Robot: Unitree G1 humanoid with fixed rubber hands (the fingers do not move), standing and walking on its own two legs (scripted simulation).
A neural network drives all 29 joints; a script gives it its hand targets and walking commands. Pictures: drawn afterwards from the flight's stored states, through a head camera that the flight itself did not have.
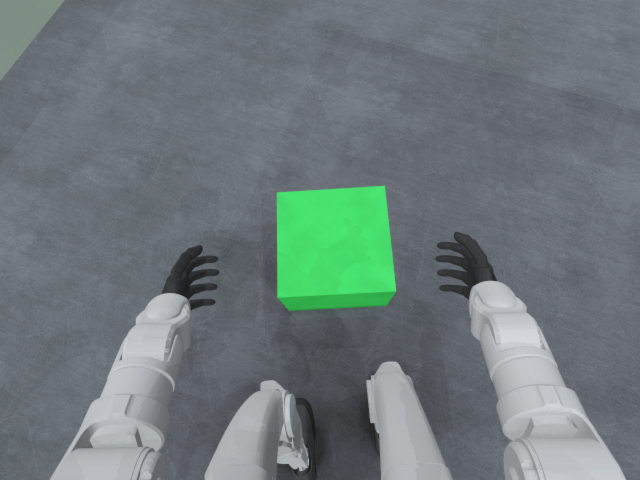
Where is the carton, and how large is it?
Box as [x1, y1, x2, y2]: [277, 186, 395, 310]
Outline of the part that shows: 384,186 277,192 277,297 289,310 386,305 395,291 395,284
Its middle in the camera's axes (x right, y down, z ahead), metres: +0.03 +0.03 +1.04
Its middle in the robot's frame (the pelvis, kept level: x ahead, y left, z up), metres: +0.55 -0.01 -0.59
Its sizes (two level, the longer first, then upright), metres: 0.277 0.272 0.209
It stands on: the floor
